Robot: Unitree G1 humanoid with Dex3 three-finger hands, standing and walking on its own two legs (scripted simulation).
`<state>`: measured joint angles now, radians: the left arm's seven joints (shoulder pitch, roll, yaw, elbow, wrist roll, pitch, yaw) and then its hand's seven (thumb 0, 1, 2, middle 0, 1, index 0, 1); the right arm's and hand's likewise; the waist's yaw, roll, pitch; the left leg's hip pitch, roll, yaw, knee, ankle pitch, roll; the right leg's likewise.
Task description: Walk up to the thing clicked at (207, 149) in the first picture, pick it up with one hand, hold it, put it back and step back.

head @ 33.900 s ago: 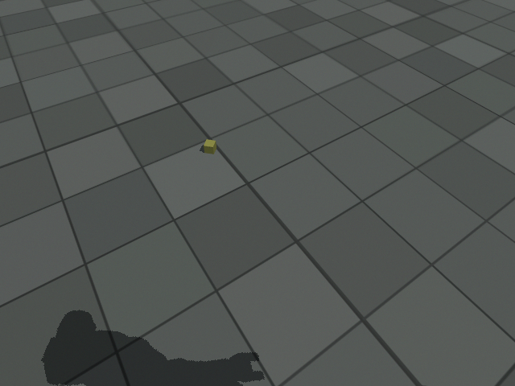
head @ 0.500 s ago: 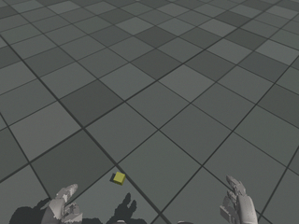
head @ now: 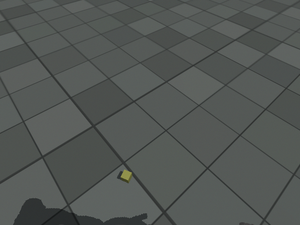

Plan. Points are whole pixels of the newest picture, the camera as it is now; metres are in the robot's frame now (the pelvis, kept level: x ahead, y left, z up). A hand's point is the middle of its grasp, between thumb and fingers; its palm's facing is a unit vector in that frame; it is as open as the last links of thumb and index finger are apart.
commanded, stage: stand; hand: left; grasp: from above
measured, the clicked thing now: (126, 176) +0.50 +0.17 -0.73
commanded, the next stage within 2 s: none
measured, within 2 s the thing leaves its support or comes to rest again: neither
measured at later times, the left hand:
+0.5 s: hand out of the picture +0.05 +0.24 -0.14, palm faces +0.03 -0.94 -0.34, open 7.4 cm
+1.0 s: hand out of the picture +0.06 +0.24 -0.14, palm faces +0.00 -0.94 -0.33, open 7.4 cm
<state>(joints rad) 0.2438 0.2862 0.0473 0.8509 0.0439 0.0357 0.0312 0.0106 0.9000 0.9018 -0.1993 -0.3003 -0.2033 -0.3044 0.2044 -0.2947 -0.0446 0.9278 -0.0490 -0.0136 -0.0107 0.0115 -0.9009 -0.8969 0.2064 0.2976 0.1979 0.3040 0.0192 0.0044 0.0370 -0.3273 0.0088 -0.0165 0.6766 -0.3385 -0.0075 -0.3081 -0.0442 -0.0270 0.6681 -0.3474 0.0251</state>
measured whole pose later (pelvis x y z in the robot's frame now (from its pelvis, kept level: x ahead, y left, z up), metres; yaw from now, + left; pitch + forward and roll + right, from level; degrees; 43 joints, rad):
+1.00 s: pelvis +0.00 +0.00 +0.03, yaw -1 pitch -3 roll +0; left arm 0.12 0.30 0.03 1.17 0.02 0.00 0.02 0.01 0.90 0.90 -0.20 -0.30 -0.20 -0.30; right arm 0.13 -0.32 -0.01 1.14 -0.02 -0.01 -0.01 0.01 -0.90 -0.90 0.21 0.30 0.20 0.30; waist 0.01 0.01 0.06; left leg -0.12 0.02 -0.01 0.35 -0.18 -0.02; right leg -0.10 -0.03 -0.02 0.34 -0.18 0.02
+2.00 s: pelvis +0.01 +0.00 +0.03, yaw -1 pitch -2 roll +0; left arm 0.10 0.33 0.02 1.15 0.01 -0.01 0.00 0.01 0.90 0.90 -0.20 -0.30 -0.20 -0.30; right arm 0.11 -0.34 0.00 1.14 -0.01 -0.01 0.00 0.01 -0.90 -0.90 0.21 0.30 0.20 0.30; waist 0.00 0.01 0.05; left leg -0.11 0.02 0.00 0.33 -0.18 -0.02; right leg -0.10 -0.03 -0.02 0.32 -0.18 0.02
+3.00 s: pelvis -0.16 +0.00 +0.01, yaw +1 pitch -3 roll -1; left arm 0.11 0.38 0.07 0.87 0.01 0.07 0.03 0.01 0.90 0.90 -0.20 -0.30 -0.21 -0.30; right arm 0.14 -0.37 -0.04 0.91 -0.04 0.05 0.01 0.01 -0.90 -0.90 0.21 0.30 0.20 0.30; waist -0.02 -0.02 0.19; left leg -0.28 -0.01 -0.04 0.64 -0.31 0.03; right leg -0.49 0.10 0.10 1.07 -0.54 -0.01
